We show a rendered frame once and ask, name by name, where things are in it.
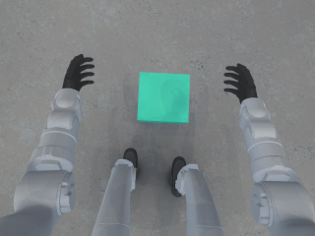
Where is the left robot forearm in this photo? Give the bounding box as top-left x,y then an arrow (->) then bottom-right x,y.
13,88 -> 83,211

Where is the right robot upper arm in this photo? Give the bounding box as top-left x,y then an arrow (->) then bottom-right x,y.
251,181 -> 315,236

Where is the left robot upper arm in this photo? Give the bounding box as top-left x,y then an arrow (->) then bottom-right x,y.
0,169 -> 77,236

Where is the left robot shin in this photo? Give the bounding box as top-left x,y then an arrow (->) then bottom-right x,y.
111,159 -> 133,173

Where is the right robot forearm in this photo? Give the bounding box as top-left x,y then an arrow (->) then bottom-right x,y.
238,97 -> 315,221

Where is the right robot hand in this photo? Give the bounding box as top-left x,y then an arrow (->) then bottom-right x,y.
223,63 -> 258,104

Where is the left robot hand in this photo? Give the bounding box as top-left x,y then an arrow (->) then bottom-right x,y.
62,54 -> 95,92

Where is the carton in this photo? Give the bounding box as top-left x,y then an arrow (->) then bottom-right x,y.
137,72 -> 190,124

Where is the robot right foot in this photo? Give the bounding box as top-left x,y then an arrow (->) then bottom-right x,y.
171,156 -> 186,198

